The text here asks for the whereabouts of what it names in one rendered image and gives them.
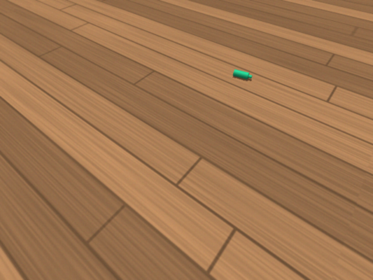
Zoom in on bottle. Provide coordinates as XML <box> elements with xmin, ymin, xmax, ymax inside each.
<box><xmin>233</xmin><ymin>69</ymin><xmax>252</xmax><ymax>79</ymax></box>

